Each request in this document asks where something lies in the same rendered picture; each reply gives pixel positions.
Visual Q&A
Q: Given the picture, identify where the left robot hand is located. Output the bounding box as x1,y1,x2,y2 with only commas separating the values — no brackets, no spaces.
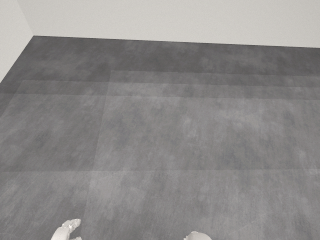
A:
51,218,82,240

